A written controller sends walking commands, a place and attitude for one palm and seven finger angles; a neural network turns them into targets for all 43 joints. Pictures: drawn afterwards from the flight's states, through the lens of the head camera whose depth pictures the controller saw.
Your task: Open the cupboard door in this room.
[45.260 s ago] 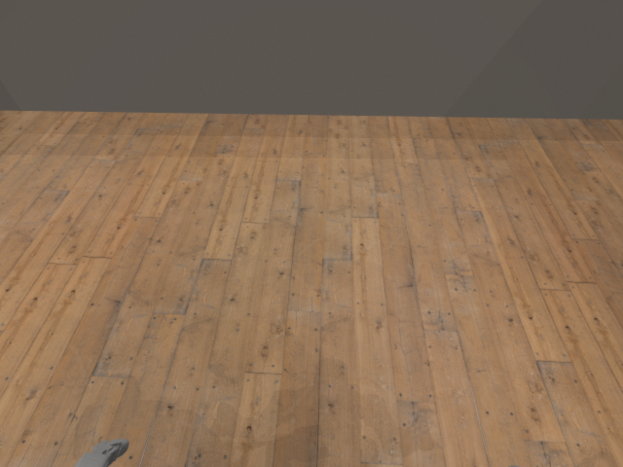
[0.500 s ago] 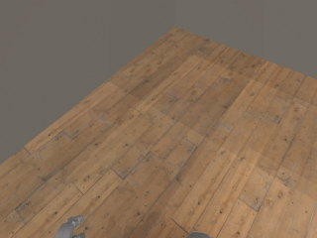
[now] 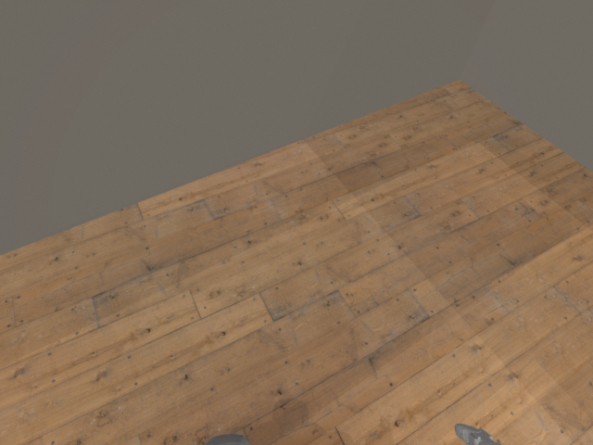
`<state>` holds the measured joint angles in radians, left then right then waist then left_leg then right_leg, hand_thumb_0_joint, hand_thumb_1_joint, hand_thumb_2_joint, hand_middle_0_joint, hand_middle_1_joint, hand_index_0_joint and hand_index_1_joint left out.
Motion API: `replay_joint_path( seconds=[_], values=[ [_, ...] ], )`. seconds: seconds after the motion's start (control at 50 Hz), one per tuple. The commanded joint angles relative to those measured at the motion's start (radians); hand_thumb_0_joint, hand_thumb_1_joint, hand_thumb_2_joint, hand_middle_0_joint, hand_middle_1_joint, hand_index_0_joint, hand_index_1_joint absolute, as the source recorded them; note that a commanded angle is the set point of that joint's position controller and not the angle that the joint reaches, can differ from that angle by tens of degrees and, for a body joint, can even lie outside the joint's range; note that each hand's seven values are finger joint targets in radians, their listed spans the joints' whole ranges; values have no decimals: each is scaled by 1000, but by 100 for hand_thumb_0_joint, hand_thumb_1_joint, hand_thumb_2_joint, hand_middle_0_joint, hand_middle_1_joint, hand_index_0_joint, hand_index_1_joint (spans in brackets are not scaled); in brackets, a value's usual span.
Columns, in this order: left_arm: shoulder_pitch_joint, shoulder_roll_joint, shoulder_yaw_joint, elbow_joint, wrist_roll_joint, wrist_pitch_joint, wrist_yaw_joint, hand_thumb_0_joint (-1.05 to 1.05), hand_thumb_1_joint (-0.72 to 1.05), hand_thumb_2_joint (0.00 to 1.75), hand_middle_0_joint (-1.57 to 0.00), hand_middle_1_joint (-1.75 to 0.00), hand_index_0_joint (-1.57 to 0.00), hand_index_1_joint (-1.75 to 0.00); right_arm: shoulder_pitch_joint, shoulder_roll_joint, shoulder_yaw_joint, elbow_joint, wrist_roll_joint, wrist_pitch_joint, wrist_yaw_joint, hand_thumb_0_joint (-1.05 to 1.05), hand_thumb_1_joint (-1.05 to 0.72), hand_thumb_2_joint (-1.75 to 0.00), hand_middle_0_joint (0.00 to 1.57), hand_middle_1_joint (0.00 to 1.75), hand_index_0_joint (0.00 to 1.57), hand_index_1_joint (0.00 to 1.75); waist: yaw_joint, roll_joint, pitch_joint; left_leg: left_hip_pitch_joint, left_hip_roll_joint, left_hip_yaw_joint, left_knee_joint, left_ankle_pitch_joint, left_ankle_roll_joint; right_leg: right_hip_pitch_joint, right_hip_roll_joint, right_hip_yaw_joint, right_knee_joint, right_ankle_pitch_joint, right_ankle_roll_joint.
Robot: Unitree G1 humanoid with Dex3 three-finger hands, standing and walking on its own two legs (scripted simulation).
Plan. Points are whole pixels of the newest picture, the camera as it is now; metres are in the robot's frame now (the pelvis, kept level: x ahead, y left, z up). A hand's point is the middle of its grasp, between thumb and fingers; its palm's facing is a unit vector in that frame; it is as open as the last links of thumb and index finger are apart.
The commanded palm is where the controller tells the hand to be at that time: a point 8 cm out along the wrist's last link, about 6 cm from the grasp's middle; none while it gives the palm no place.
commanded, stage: turn to face it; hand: left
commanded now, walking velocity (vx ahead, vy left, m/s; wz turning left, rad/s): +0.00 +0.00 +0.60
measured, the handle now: out of the picture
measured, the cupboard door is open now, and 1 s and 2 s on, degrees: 42 42 42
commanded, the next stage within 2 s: none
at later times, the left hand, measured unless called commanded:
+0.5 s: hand out of the picture +0.06 +0.16 -0.13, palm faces +0.26 -0.93 -0.27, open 7.4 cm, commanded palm none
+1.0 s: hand out of the picture -0.01 +0.21 -0.14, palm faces +0.57 -0.78 -0.26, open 7.4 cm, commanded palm none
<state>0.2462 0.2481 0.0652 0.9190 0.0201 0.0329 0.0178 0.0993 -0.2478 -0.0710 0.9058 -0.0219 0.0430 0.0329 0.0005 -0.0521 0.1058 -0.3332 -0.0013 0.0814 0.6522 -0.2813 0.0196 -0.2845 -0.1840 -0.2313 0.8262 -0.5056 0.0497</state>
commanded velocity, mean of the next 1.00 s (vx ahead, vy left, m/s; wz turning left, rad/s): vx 0.00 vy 0.00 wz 0.60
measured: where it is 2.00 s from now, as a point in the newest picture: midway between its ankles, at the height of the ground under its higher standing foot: outside the picture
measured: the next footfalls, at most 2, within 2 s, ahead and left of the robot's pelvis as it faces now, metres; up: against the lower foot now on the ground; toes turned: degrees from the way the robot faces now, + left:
right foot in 0.36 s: +0.07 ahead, -0.14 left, +0.00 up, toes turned +8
left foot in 0.76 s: +0.01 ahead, +0.10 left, +0.00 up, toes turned +32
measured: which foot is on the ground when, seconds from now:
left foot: down 0.00-0.36, up 0.38-0.74, down 0.76-1.00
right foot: up 0.00-0.34, down 0.36-0.74, up 0.76-1.00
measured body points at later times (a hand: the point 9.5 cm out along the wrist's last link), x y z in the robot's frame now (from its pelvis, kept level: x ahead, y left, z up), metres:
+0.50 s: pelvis +0.02 -0.04 +0.02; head +0.08 -0.06 +0.47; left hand +0.05 +0.21 -0.11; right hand +0.15 -0.28 -0.14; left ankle -0.04 +0.08 -0.63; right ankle +0.03 -0.15 -0.72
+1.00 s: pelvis +0.03 -0.02 +0.02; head +0.07 +0.02 +0.47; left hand -0.04 +0.25 -0.12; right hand +0.25 -0.18 -0.12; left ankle -0.02 +0.08 -0.72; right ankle +0.12 -0.15 -0.66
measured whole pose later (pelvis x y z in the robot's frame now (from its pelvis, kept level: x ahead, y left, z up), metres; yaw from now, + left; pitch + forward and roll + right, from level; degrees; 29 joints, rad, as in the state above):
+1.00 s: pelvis +0.03 -0.02 +0.02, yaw +34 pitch +1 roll +0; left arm 0.15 0.25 0.07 0.89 0.02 0.05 0.01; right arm 0.15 -0.22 -0.05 0.91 -0.03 0.04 0.00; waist 0.00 -0.02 0.10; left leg -0.28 -0.03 -0.04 0.53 -0.26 0.02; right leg -0.47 -0.09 -0.02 0.99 -0.43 0.08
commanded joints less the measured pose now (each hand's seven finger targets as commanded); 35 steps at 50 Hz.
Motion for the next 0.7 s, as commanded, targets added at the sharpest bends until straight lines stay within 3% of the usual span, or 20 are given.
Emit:
replay_joint_path(
  seconds=[0.0, 0.02, 0.06, 0.1, 0.18, 0.24, 0.26, 0.3, 0.32, 0.34, 0.36, 0.38, 0.4, 0.42, 0.44, 0.46, 0.54, 0.6, 0.64, 0.68],
  values=[
    [-131, 82, 21, -156, 1, -6, 3, 0, 90, 90, -20, -30, -20, -30, 186, -240, -53, -22, -3, -21, -38, 0, -90, -90, 20, 30, 20, 30, -94, 237, -186, 245, 363, -453, -307, 383, 208, -330, 42, 207, 356, -76, 18],
    [-122, 83, 24, -131, 2, -5, -1, 0, 90, 90, -20, -30, -20, -30, 112, -210, -46, -43, -5, -22, -46, 0, -90, -90, 20, 30, 20, 30, -61, 262, -149, 189, 309, -406, -309, 315, 177, -326, 40, 223, 365, -6, 26],
    [-85, 86, 26, -101, 3, 0, -10, 0, 90, 90, -20, -30, -20, -30, 60, -181, -31, -54, -5, -28, -49, 0, -90, -90, 20, 30, 20, 30, -28, 219, -113, 141, 247, -337, -315, 339, 142, -294, 61, 234, 340, 76, 30],
    [-66, 78, 22, -91, 1, 0, -11, 0, 90, 90, -20, -30, -20, -30, 69, -180, -29, -54, -3, -32, -50, 0, -90, -90, 20, 30, 20, 30, -16, 175, -132, 176, 227, -320, -300, 404, 139, -273, 80, 226, 278, 93, 36],
    [-86, 66, 17, -107, -3, -1, -7, 0, 90, 90, -20, -30, -20, -30, 80, -185, -37, -53, -6, -26, -45, 0, -90, -90, 20, 30, 20, 30, -26, 173, -151, 156, 219, -351, -290, 331, 150, -195, 113, 214, 111, 75, 34],
    [-70, 57, 15, -115, -6, -8, -6, 0, 90, 90, -20, -30, -20, -30, 56, -187, -44, -62, -7, -17, -42, 0, -90, -90, 20, 30, 20, 30, -18, 219, -144, 93, 192, -384, -267, 309, 137, -80, 155, 189, -56, 83, 26],
    [-43, 58, 16, -111, -8, -12, -5, 0, 90, 90, -20, -30, -20, -30, 40, -187, -45, -64, -7, -15, -42, 0, -90, -90, 20, 30, 20, 30, -2, 229, -148, 61, 184, -397, -245, 311, 131, -21, 167, 186, -122, 118, 22],
    [22, 77, 25, -94, -9, -26, 1, 0, 90, 90, -20, -30, -20, -30, 17, -167, -46, -75, 4, -13, -40, 0, -90, -90, 20, 30, 20, 30, 37, 176, -162, -41, 129, -383, -168, 253, 81, 162, 160, 185, -346, 270, 13],
    [70, 144, 40, -92, 2, -39, 8, 0, 90, 90, -20, -30, -20, -30, 22, -120, -41, -83, 14, -15, -34, 0, -90, -90, 20, 30, 20, 30, 62, 4, -186, -176, 42, -309, -30, 70, 22, 306, 17, 330, -495, 254, -19],
    [77, 228, 55, -94, 14, -44, 16, 0, 90, 90, -20, -30, -20, -30, 28, -56, -35, -105, 16, -17, -31, 0, -90, -90, 20, 30, 20, 30, 71, -276, -177, -314, -101, -118, 246, -293, -57, 338, -272, 620, -564, 351, -140],
    [61, 222, 43, -98, 5, -42, 18, 0, 90, 90, -20, -30, -20, -30, 15, -110, -43, -98, 5, -12, -27, 0, -90, -90, 20, 30, 20, 30, 64, -199, -159, -281, -45, -159, 464, -342, -49, 201, -332, 612, -553, 419, -208],
    [-11, 151, 32, -107, 4, -49, 23, 0, 90, 90, -20, -30, -20, -30, 33, -111, -46, -70, 2, -4, -23, 0, -90, -90, 20, 30, 20, 30, 17, -165, -119, -283, -8, -191, 558, -260, -49, 152, -262, 519, -547, 428, -202],
    [-56, 132, 23, -118, 1, -47, 21, 0, 90, 90, -20, -30, -20, -30, 43, -94, -47, -51, 2, 4, -19, 0, -90, -90, 20, 30, 20, 30, -5, -163, -99, -281, 1, -164, 608, -204, -63, 137, -207, 447, -528, 470, -184],
    [-86, 113, 19, -125, -1, -41, 21, 0, 90, 90, -20, -30, -20, -30, 55, -82, -45, -41, 4, 12, -13, 0, -90, -90, 20, 30, 20, 30, -22, -129, -93, -267, 15, -143, 623, -156, -71, 122, -170, 346, -504, 517, -164],
    [-91, 99, 14, -127, 0, -45, 19, 0, 90, 90, -20, -30, -20, -30, 59, -69, -37, -35, 3, 12, -8, 0, -90, -90, 20, 30, 20, 30, -28, -155, -93, -263, 20, -123, 604, -125, -79, 135, -136, 267, -488, 593, -148],
    [-78, 97, 13, -127, 0, -48, 19, 0, 90, 90, -20, -30, -20, -30, 55, -62, -32, -34, 5, 13, -5, 0, -90, -90, 20, 30, 20, 30, -26, -147, -102, -256, 20, -105, 565, -114, -84, 160, -129, 224, -479, 643, -144],
    [10, 127, 28, -98, 4, -48, 19, 0, 90, 90, -20, -30, -20, -30, -12, -39, -19, -42, 9, 12, -2, 0, -90, -90, 20, 30, 20, 30, 20, -118, -118, -215, 24, -37, 340, -143, -93, 257, -151, 152, -436, 753, -144],
    [54, 153, 41, -79, 11, -43, 16, 0, 90, 90, -20, -30, -20, -30, -51, -25, -8, -55, 10, 1, 0, 0, -90, -90, 20, 30, 20, 30, 51, -147, -129, -149, 14, 11, 158, -171, -79, 281, -176, 133, -380, 832, -151],
    [53, 169, 47, -73, 12, -40, 13, 0, 90, 90, -20, -30, -20, -30, -28, -30, -7, -56, 13, -7, -2, 0, -90, -90, 20, 30, 20, 30, 45, -162, -135, -85, 0, 35, 47, -153, -64, 273, -191, 116, -332, 851, -142],
    [31, 177, 50, -74, 3, -37, 6, 0, 90, 90, -20, -30, -20, -30, 39, -57, -14, -41, 9, -12, -4, 0, -90, -90, 20, 30, 20, 30, 0, -130, -157, 72, -18, 47, -104, -8, -47, 187, -173, 65, -239, 780, -93]
  ],
)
